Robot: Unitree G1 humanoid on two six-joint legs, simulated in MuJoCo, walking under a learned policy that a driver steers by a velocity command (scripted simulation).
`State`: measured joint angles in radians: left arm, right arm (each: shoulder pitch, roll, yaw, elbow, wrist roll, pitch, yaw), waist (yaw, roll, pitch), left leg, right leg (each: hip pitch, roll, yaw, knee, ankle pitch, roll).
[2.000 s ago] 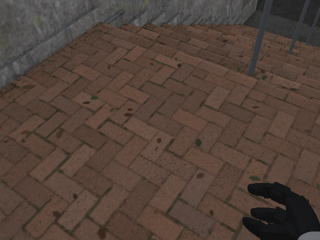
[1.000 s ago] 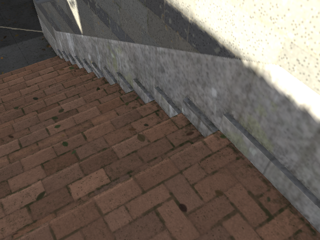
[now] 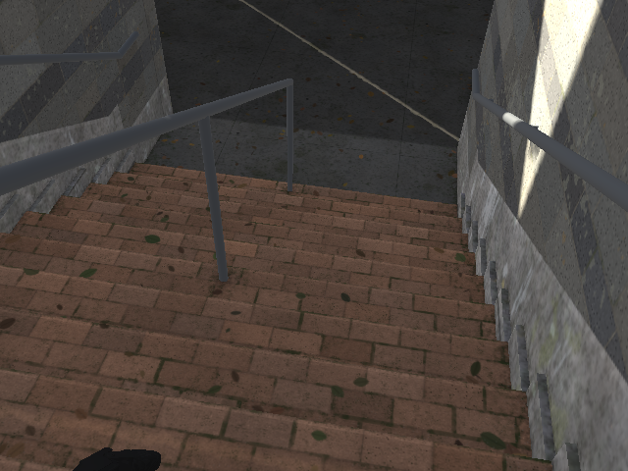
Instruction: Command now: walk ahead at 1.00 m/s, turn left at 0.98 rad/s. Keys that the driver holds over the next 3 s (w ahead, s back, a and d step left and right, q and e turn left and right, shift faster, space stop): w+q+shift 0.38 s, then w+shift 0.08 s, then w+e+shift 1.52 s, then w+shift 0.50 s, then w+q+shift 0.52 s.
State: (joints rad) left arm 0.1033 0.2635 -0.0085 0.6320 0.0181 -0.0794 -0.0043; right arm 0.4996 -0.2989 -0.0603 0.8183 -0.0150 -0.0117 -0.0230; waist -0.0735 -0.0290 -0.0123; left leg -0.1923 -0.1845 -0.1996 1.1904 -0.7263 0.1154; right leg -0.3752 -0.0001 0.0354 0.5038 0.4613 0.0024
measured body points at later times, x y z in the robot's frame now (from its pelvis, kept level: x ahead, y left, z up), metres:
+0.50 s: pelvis +0.38 +0.01 -0.25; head +0.40 +0.00 +0.19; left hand +0.16 +0.17 -0.37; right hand +0.62 -0.15 -0.38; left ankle +0.40 +0.02 -0.97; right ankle +0.23 -0.16 -0.73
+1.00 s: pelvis +0.79 +0.06 -0.43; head +0.80 +0.07 +0.02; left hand +0.64 +0.29 -0.57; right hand +1.01 -0.12 -0.54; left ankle +0.77 +0.22 -1.00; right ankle +0.73 +0.00 -1.13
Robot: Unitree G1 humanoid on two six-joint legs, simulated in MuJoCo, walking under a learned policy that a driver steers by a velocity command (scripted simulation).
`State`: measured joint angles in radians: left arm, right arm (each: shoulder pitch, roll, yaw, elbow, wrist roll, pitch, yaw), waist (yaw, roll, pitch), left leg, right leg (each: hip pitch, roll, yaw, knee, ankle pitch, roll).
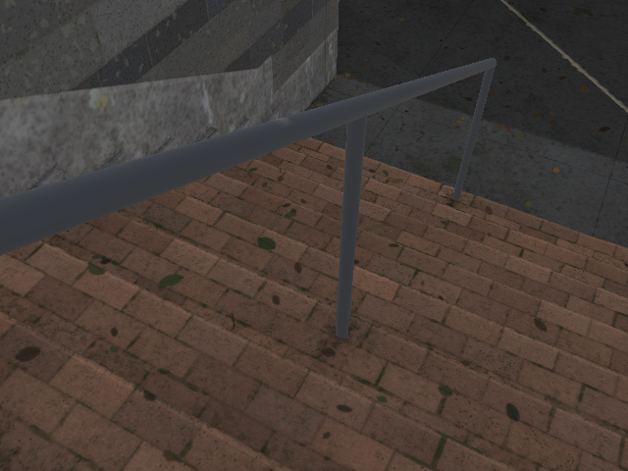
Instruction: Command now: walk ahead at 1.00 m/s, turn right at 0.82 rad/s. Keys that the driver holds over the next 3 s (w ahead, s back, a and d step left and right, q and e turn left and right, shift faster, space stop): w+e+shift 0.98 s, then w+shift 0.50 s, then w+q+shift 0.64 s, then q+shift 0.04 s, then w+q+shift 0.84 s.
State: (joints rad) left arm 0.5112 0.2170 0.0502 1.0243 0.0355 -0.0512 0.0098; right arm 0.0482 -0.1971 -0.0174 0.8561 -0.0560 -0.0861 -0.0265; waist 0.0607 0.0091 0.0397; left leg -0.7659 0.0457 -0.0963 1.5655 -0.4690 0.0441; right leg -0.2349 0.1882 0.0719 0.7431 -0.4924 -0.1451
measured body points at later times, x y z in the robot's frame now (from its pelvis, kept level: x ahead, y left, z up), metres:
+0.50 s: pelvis +0.45 +0.03 -0.19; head +0.46 +0.04 +0.26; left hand +0.67 +0.25 -0.30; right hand +0.27 -0.20 -0.31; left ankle +0.40 +0.15 -0.87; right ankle +0.45 -0.11 -0.82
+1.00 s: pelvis +0.76 -0.16 -0.36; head +0.75 -0.16 +0.09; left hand +0.93 +0.01 -0.51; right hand +0.71 -0.46 -0.45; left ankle +1.01 -0.16 -1.05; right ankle +0.63 -0.07 -1.04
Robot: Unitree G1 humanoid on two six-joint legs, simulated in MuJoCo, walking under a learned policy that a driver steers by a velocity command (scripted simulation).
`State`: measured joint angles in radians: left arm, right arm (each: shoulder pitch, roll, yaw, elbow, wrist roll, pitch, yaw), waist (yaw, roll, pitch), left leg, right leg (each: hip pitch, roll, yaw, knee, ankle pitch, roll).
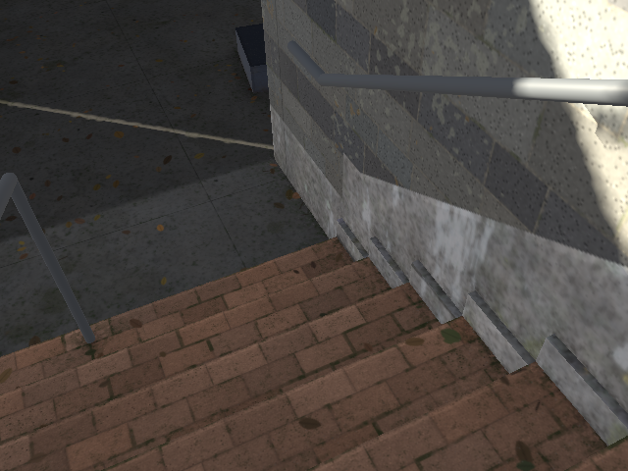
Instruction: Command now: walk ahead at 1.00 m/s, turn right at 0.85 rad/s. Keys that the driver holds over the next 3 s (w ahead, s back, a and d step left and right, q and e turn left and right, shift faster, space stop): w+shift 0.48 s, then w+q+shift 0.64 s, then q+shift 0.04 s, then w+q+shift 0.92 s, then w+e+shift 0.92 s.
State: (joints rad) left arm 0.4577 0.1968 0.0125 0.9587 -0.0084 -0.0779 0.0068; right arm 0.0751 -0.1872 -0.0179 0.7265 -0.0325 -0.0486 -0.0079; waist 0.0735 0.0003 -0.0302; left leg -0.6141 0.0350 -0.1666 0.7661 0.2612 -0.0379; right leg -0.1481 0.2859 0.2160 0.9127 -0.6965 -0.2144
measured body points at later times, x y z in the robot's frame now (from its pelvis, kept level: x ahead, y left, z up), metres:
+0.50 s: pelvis +0.41 +0.00 -0.20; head +0.45 -0.01 +0.25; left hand +0.74 +0.11 -0.26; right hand +0.16 -0.17 -0.30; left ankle +0.12 +0.17 -0.83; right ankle +0.61 -0.14 -0.89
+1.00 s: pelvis +0.87 -0.03 -0.41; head +0.88 -0.02 +0.04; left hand +0.84 +0.23 -0.56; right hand +1.04 -0.30 -0.51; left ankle +0.91 +0.00 -1.15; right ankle +0.66 -0.15 -0.89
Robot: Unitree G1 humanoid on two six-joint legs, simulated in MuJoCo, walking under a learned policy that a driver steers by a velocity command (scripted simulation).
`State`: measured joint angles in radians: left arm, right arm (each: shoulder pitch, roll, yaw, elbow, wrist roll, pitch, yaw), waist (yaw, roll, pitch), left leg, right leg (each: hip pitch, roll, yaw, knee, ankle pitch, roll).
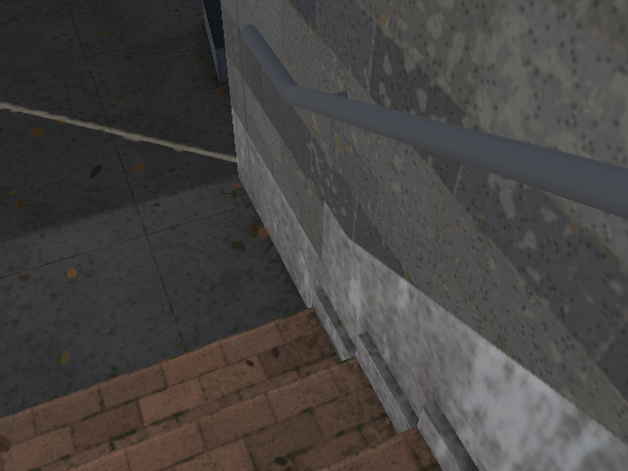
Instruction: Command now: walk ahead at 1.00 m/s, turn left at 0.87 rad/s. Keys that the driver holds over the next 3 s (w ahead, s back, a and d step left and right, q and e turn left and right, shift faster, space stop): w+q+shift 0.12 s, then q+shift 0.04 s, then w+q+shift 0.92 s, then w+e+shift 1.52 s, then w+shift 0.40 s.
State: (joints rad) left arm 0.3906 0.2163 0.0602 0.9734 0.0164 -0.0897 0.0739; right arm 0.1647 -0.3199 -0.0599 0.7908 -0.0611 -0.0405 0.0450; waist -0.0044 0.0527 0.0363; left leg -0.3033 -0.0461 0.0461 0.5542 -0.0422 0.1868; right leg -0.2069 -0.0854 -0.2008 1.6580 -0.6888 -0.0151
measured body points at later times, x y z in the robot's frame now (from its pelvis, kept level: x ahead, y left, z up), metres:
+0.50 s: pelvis +0.40 -0.01 -0.20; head +0.40 -0.04 +0.25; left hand +0.35 +0.28 -0.30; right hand +0.54 -0.24 -0.35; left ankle +0.19 +0.03 -0.68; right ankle +0.48 -0.11 -0.92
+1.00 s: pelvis +0.65 +0.22 -0.38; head +0.68 +0.23 +0.07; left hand +0.45 +0.37 -0.51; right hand +0.92 +0.17 -0.53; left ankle +0.63 +0.26 -1.08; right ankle +0.76 +0.05 -0.95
